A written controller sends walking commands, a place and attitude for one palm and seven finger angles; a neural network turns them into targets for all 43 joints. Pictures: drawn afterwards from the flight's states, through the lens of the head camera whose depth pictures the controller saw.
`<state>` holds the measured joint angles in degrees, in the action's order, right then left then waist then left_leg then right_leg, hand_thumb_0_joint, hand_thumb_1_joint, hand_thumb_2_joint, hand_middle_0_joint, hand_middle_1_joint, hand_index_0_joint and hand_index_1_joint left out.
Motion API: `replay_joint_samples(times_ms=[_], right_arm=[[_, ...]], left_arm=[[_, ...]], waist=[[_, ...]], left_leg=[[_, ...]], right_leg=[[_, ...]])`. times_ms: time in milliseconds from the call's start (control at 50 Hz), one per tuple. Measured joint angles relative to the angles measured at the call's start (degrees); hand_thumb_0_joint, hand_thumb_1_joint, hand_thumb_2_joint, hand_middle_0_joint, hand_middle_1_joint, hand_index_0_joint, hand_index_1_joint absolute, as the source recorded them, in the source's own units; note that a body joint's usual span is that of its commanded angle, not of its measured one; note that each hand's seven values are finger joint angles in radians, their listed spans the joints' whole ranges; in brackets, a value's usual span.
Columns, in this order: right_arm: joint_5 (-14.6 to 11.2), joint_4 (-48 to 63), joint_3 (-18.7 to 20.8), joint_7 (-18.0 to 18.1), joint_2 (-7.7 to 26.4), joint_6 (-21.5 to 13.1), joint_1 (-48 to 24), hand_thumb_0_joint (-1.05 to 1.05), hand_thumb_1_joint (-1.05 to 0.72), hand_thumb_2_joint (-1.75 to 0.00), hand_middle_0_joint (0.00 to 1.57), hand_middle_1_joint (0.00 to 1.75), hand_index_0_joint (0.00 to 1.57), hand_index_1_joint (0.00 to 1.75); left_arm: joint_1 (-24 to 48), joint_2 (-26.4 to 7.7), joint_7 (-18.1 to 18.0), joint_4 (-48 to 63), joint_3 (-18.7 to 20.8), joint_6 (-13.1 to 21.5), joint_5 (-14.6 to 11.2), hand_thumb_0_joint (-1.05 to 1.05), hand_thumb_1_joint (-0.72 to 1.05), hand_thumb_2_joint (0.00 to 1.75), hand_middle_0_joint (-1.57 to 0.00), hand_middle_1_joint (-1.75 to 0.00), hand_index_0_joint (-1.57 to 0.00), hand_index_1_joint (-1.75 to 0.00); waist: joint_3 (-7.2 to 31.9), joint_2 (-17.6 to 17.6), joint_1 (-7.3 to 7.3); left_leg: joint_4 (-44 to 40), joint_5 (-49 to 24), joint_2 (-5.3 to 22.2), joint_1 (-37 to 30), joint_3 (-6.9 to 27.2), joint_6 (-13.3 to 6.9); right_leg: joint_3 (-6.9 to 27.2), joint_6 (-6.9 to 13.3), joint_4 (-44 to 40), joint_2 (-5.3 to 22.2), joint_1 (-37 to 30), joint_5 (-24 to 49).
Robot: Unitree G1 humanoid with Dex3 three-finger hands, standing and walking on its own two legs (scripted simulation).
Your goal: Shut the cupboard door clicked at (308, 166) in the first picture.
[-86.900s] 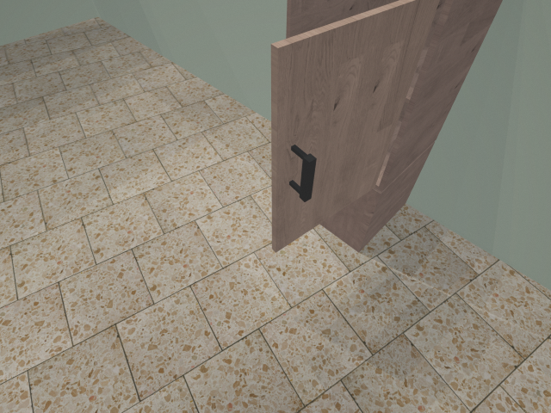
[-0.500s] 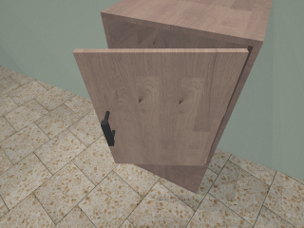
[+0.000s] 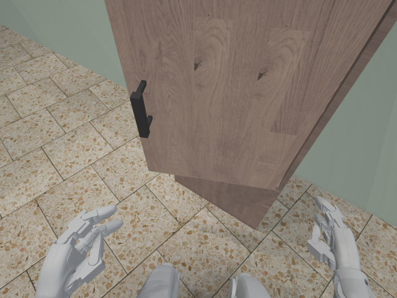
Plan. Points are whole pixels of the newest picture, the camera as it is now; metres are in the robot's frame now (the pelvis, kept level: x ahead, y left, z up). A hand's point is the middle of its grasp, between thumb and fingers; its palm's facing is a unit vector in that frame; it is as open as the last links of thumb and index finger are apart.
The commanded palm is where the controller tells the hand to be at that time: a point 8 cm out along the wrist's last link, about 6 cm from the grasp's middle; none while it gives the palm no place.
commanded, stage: raise the hand and make a fist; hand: left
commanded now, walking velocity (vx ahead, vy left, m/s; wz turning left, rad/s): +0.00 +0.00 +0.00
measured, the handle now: (143, 110) +0.48 +0.19 +0.08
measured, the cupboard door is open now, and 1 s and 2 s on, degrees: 24 24 24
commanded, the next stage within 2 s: bring the fist close to the handle in 1.46 s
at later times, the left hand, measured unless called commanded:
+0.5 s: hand (94, 234) +0.21 +0.20 +0.06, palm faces -0.04 -1.00 -0.03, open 3.7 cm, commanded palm +0.18 +0.26 +0.07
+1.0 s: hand (88, 216) +0.23 +0.22 +0.08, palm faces -0.04 -1.00 -0.05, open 3.1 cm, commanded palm +0.21 +0.27 +0.09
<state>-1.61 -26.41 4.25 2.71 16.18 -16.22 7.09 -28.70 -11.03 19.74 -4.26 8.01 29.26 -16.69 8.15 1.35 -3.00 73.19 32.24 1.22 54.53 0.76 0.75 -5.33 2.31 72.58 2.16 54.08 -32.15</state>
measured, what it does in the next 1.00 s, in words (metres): stands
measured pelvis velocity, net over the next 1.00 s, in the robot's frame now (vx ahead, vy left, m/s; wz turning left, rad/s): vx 0.01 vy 0.03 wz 0.00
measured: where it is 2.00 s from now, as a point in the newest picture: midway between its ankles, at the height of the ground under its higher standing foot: outside the picture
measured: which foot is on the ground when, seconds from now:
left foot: down 0.00-1.00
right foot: down 0.00-1.00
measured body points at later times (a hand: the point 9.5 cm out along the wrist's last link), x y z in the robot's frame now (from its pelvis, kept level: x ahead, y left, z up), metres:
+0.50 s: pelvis +0.00 +0.03 +0.01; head +0.06 +0.03 +0.46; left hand +0.20 +0.26 +0.07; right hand +0.16 -0.23 -0.06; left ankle +0.04 +0.13 -0.63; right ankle +0.04 -0.10 -0.63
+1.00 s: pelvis +0.01 +0.03 +0.02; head +0.07 +0.04 +0.47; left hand +0.22 +0.27 +0.09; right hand +0.20 -0.19 -0.04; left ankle +0.04 +0.13 -0.63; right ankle +0.04 -0.10 -0.63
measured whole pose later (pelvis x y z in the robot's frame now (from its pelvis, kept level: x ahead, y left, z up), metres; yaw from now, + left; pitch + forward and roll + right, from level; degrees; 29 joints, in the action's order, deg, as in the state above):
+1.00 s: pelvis +0.01 +0.03 +0.02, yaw +0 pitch +14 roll -3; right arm -1.1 -26.1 -2.5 3.0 13.1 -9.9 14.4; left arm -22.9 -14.6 15.6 4.1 8.3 19.3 -15.5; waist 8.6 -2.1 -0.7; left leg 67.9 30.6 0.7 51.3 0.9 -1.7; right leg -5.5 -0.2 64.1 2.1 49.2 -28.7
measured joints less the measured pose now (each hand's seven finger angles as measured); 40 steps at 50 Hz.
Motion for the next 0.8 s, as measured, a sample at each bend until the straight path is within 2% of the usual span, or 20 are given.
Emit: replay_joint_samples(times_ms=[60, 120, 200, 240, 280, 380, 500, 680, 800], right_arm=[[0.4, -0.4, -2.2, 0.7, -1.7, 0.7, 0.2, 0.01, -0.9, -0.9, 0.19, 0.3, 0.2, 0.3], [0.4, -1.9, -4.3, 0.9, -3.7, 1.7, 0.6, 0.01, -0.9, -0.9, 0.2, 0.3, 0.2, 0.3], [-0.1, -3.6, -6.0, 0.9, -6.0, 3.6, 2.5, 0.01, -0.9, -0.9, 0.2, 0.3, 0.21, 0.3], [-0.2, -4.0, -6.2, 0.9, -6.5, 4.3, 4.0, 0.01, -0.9, -0.9, 0.2, 0.3, 0.21, 0.3], [-0.2, -4.2, -6.1, 1.0, -6.6, 4.7, 5.7, 0.01, -0.9, -0.9, 0.2, 0.3, 0.21, 0.3], [0.1, -4.5, -4.8, 1.1, -4.7, 4.5, 8.8, 0.01, -0.9, -0.9, 0.2, 0.3, 0.21, 0.3], [0.1, -3.6, -3.5, 1.3, -1.7, 4.3, 9.2, 0.01, -0.9, -0.9, 0.2, 0.3, 0.21, 0.3], [0.4, -0.4, -4.1, 0.9, -1.9, 4.9, 6.9, 0.01, -0.9, -0.9, 0.2, 0.3, 0.2, 0.3], [0.5, 1.0, -5.7, 0.3, -3.0, 5.7, 6.3, 0.01, -0.9, -0.9, 0.2, 0.3, 0.21, 0.3]], left_arm=[[-0.5, -1.0, -1.2, 5.6, -0.2, -0.6, 0.6, 0.02, 0.9, 0.9, -0.51, -0.63, -0.5, -0.63], [2.1, -1.7, -0.4, 8.1, -0.2, -2.0, 0.4, 0.02, 0.9, 0.9, -0.56, -0.69, -0.56, -0.69], [5.6, -2.3, 0.7, 7.8, 0.1, -7.4, -0.2, 0.02, 0.9, 0.9, -0.63, -0.77, -0.63, -0.77], [5.8, -2.4, 0.3, 7.4, 0.3, -9.9, -0.3, 0.02, 0.9, 0.9, -0.67, -0.81, -0.67, -0.81], [5.1, -2.4, -0.7, 7.5, 0.7, -11.0, -0.4, 0.02, 0.9, 0.9, -0.71, -0.85, -0.7, -0.85], [2.7, -2.1, -3.5, 8.2, 0.9, -8.8, -0.1, 0.02, 0.91, 0.9, -0.8, -0.95, -0.79, -0.95], [2.1, -2.2, -4.7, 8.4, -0.4, -6.4, 0.8, 0.02, 0.91, 0.9, -0.91, -1.07, -0.9, -1.07], [2.4, -2.8, -6.4, 10.1, -1.2, -7.3, 1.9, 0.02, 0.9, 0.9, -1.07, -1.25, -1.07, -1.25], [3.3, -3.0, -6.0, 9.7, -1.0, -8.4, 2.0, 0.02, 0.9, 0.9, -1.18, -1.37, -1.18, -1.37]], waist=[[-0.1, -1.1, -0.9], [-0.2, -2.3, -0.94], [-0.3, -3.5, 0.22], [-0.2, -3.9, 1.0], [0.0, -4.0, 1.72], [0.5, -3.7, 2.79], [0.4, -3.0, 3.34], [0.4, -2.6, 3.22], [0.7, -2.9, 2.62]], left_leg=[[1.8, 0.4, 0.3, 2.0, 1.5, 0.1], [2.4, 0.3, 0.5, 3.3, 2.4, 0.1], [1.4, -0.5, 0.6, 3.5, 2.1, -0.2], [0.4, -0.9, 0.6, 3.0, 1.5, -0.5], [-0.7, -1.3, 0.5, 2.3, 0.9, -0.8], [-2.3, -1.7, 0.2, 1.1, -0.2, -1.6], [-2.4, -1.6, -0.3, 0.8, -0.7, -2.3], [-3.5, -1.7, -0.5, -0.9, -0.5, -2.7], [-4.4, -1.7, -0.5, -2.0, -0.2, -2.7]], right_leg=[[-1.4, 0.2, 0.6, -0.3, 1.0, -0.1], [-2.3, 0.2, 0.3, -0.6, 1.6, 0.3], [-2.0, -0.2, -1.0, -0.7, 1.9, 1.4], [-1.5, -0.5, -2.0, -0.7, 1.5, 2.0], [-0.8, -0.8, -2.9, -0.7, 1.1, 2.5], [0.2, -1.6, -4.4, -0.4, 0.2, 3.1], [0.6, -2.2, -4.6, 0.1, -0.2, 3.2], [0.5, -2.6, -6.3, 0.2, -2.2, 3.5], [0.2, -2.7, -7.5, 0.1, -3.6, 3.6]])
